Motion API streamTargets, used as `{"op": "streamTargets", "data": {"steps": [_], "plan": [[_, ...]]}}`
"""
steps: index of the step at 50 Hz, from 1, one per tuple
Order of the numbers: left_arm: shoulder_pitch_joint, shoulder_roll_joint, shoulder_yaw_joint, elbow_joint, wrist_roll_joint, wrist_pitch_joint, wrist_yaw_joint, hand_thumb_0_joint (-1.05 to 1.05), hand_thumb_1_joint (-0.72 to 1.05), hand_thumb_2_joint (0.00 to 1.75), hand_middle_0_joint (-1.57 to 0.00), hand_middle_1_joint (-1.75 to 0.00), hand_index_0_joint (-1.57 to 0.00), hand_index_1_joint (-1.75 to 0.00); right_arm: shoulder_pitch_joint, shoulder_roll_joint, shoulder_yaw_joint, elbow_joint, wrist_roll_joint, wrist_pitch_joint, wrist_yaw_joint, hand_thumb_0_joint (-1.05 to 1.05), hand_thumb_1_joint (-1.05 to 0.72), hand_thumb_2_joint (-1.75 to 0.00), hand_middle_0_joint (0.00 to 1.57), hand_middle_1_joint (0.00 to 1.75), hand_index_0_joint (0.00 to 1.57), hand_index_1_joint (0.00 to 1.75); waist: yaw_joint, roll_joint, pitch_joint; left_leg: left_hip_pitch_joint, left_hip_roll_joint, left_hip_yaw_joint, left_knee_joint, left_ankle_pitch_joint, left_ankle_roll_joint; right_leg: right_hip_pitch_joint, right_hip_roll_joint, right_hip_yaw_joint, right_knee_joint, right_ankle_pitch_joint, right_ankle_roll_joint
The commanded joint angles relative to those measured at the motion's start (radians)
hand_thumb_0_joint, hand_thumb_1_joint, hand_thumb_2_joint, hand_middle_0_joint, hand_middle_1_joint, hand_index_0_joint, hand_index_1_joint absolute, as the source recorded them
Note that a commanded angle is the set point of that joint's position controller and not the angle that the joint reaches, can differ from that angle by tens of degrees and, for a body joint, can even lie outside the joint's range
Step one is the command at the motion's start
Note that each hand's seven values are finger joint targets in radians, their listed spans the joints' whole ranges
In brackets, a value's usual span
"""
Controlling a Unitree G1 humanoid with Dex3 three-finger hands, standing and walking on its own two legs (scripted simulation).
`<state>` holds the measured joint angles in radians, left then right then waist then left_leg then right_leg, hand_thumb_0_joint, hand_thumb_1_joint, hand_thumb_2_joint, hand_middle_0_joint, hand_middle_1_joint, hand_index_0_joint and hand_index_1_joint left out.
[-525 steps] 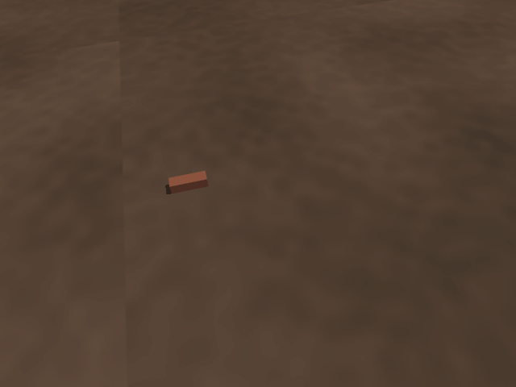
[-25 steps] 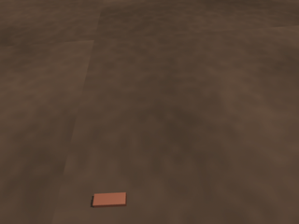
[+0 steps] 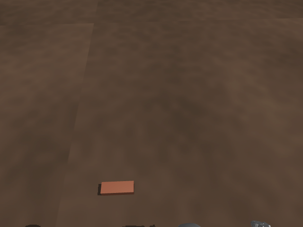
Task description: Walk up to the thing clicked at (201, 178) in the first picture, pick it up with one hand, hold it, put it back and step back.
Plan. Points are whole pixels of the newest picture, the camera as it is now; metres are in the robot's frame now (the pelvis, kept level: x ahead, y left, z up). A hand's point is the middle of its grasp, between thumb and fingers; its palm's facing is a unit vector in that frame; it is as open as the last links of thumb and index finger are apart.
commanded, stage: walk up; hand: left
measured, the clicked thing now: (117, 188) +0.41 +0.21 -0.74
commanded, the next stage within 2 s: stand in 1.46 s
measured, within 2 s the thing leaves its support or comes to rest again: neither
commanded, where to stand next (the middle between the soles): +0.03 -0.03 m, yaw +0 degrees
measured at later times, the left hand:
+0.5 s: hand out of the picture +0.10 +0.21 -0.15, palm faces -0.03 -0.95 -0.31, open 7.4 cm
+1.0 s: hand out of the picture +0.10 +0.21 -0.15, palm faces -0.04 -0.94 -0.33, open 7.4 cm
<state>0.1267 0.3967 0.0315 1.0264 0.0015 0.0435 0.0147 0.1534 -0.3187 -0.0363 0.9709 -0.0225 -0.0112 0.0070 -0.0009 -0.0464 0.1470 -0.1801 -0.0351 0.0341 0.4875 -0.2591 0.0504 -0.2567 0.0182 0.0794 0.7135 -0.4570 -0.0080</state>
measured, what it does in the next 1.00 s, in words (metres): steps on the spot: right foot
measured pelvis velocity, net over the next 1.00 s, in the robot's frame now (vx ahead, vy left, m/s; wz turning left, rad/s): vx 0.01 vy -0.04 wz -0.04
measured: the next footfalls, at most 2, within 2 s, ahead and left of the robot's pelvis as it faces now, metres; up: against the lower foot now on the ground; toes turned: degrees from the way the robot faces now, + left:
right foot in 0.08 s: +0.03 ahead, -0.12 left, +0.00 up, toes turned +2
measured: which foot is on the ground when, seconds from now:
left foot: down 0.00-1.00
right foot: up 0.00-0.06, down 0.08-1.00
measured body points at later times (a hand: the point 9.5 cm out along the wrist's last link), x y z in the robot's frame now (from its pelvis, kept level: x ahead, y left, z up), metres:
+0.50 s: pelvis +0.00 -0.03 +0.01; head +0.00 -0.02 +0.46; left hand +0.10 +0.26 -0.12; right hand +0.07 -0.34 -0.11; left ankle +0.00 +0.09 -0.74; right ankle -0.01 -0.13 -0.74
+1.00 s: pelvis +0.01 -0.04 +0.01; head +0.02 -0.04 +0.46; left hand +0.10 +0.26 -0.12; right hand +0.07 -0.35 -0.12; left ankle +0.00 +0.09 -0.74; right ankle -0.01 -0.13 -0.74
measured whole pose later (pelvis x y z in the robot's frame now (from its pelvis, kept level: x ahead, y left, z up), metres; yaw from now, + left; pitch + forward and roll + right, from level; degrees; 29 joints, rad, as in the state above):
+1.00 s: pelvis +0.01 -0.04 +0.01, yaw -2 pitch -2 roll +0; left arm 0.11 0.35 0.03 1.10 0.01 0.02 -0.01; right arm 0.12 -0.35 -0.01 1.09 -0.02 -0.03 -0.01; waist -0.01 0.00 0.06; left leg -0.10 0.03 0.05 0.33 -0.20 -0.01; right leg -0.09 0.07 0.04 0.33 -0.20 -0.05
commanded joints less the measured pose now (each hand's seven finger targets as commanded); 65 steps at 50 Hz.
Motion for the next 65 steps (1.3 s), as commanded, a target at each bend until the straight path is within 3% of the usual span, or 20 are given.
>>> {"op": "streamTargets", "data": {"steps": [1,3,4,6,7,8,9,10,12,16,22,39,65], "plan": [[0.0,0.17,0.046,-0.073,0.019,-0.018,-0.001,0.0,0.9,0.9,-0.2,-0.3,-0.2,-0.3,-0.014,-0.301,-0.077,-0.076,0.008,-0.022,-0.038,0.0,-0.9,-0.9,0.2,0.3,0.2,0.3,-0.018,0.159,-0.156,0.11,0.314,-0.267,-0.1,0.457,0.118,0.009,-0.033,-0.021,-0.102,0.029,-0.015],[0.023,0.161,0.051,-0.064,0.023,-0.021,-0.008,0.0,0.9,0.9,-0.2,-0.3,-0.2,-0.3,-0.031,-0.296,-0.069,-0.081,0.011,-0.022,-0.038,0.0,-0.9,-0.9,0.2,0.3,0.2,0.3,0.004,0.136,-0.149,0.042,0.294,-0.251,-0.093,0.366,0.098,0.092,-0.034,-0.02,-0.201,0.1,-0.03],[0.035,0.152,0.048,-0.058,0.025,-0.025,-0.011,0.0,0.9,0.9,-0.2,-0.3,-0.2,-0.3,-0.043,-0.285,-0.063,-0.082,0.015,-0.022,-0.037,0.0,-0.9,-0.9,0.2,0.3,0.2,0.3,0.015,0.106,-0.15,0.011,0.265,-0.218,-0.081,0.331,0.068,0.147,-0.042,-0.005,-0.294,0.22,-0.041],[0.035,0.186,0.055,-0.054,0.026,-0.038,-0.011,0.0,0.9,0.9,-0.2,-0.3,-0.2,-0.3,-0.052,-0.252,-0.048,-0.082,0.029,-0.024,-0.036,0.0,-0.9,-0.9,0.2,0.3,0.2,0.3,0.014,0.014,-0.201,-0.021,0.167,-0.134,-0.021,0.243,-0.001,0.239,-0.133,0.107,-0.339,0.49,-0.082],[-0.013,0.202,0.051,-0.069,0.022,-0.041,-0.014,0.0,0.9,0.9,-0.2,-0.3,-0.2,-0.3,-0.057,-0.229,-0.044,-0.074,0.03,-0.023,-0.035,0.0,-0.9,-0.9,0.2,0.3,0.2,0.3,-0.003,-0.03,-0.181,0.014,0.104,-0.099,-0.019,0.062,-0.027,0.137,-0.178,0.158,-0.37,0.42,-0.115],[-0.078,0.212,0.048,-0.088,0.021,-0.04,-0.02,0.0,0.9,0.9,-0.2,-0.3,-0.2,-0.3,-0.019,-0.218,-0.041,-0.051,0.025,-0.021,-0.033,0.0,-0.9,-0.9,0.2,0.3,0.2,0.3,-0.03,-0.061,-0.153,0.076,0.081,-0.084,-0.054,-0.087,-0.04,0.034,-0.207,0.181,-0.386,0.291,-0.13],[-0.097,0.194,0.044,-0.095,0.017,-0.036,-0.025,0.0,0.9,0.9,-0.2,-0.3,-0.2,-0.3,-0.003,-0.227,-0.041,-0.029,0.016,-0.024,-0.033,0.0,-0.9,-0.9,0.2,0.3,0.2,0.3,-0.035,-0.05,-0.125,0.12,0.093,-0.097,-0.107,-0.094,-0.035,-0.026,-0.195,0.166,-0.395,0.198,-0.111],[-0.091,0.171,0.037,-0.093,0.015,-0.036,-0.028,0.0,0.9,0.9,-0.2,-0.3,-0.2,-0.3,-0.014,-0.251,-0.044,-0.02,0.009,-0.031,-0.03,0.0,-0.9,-0.9,0.2,0.3,0.2,0.3,-0.035,-0.021,-0.125,0.133,0.131,-0.136,-0.159,-0.037,-0.02,-0.017,-0.153,0.131,-0.384,0.209,-0.073],[-0.046,0.158,0.04,-0.068,0.014,-0.04,-0.028,0.0,0.9,0.9,-0.2,-0.3,-0.2,-0.3,-0.05,-0.272,-0.042,-0.014,0.006,-0.041,-0.028,0.0,-0.9,-0.9,0.2,0.3,0.2,0.3,-0.002,0.026,-0.132,0.078,0.186,-0.175,-0.163,0.061,0.011,0.063,-0.111,0.079,-0.371,0.261,-0.052],[-0.044,0.173,0.044,-0.048,0.012,-0.05,-0.028,0.0,0.9,0.9,-0.2,-0.3,-0.2,-0.3,-0.055,-0.248,-0.025,0.005,0.009,-0.048,-0.028,0.0,-0.9,-0.9,0.2,0.3,0.2,0.3,-0.001,0.028,-0.144,0.08,0.153,-0.112,-0.168,0.141,-0.018,0.122,-0.128,0.095,-0.4,0.387,-0.057],[-0.053,0.169,0.043,-0.028,0.012,-0.049,-0.026,0.0,0.9,0.9,-0.2,-0.3,-0.2,-0.3,-0.06,-0.248,-0.021,0.029,0.007,-0.046,-0.029,0.0,-0.9,-0.9,0.2,0.3,0.2,0.3,-0.001,0.048,-0.129,0.077,0.16,-0.104,-0.192,0.11,-0.021,0.122,-0.123,0.091,-0.436,0.367,-0.05],[-0.064,0.165,0.045,0.002,0.008,-0.054,-0.023,0.0,0.9,0.9,-0.2,-0.3,-0.2,-0.3,-0.054,-0.253,-0.019,0.054,0.01,-0.044,-0.035,0.0,-0.9,-0.9,0.2,0.3,0.2,0.3,-0.01,0.032,-0.183,0.14,0.179,-0.082,-0.189,0.221,-0.02,0.143,-0.124,0.09,-0.436,0.492,-0.045],[-0.063,0.163,0.044,0.012,0.008,-0.051,-0.018,0.0,0.9,0.9,-0.2,-0.3,-0.2,-0.3,-0.075,-0.252,-0.018,0.064,0.011,-0.039,-0.037,0.0,-0.9,-0.9,0.2,0.3,0.2,0.3,-0.011,0.043,-0.189,0.163,0.192,-0.069,-0.192,0.283,-0.017,0.154,-0.114,0.08,-0.432,0.552,-0.036]]}}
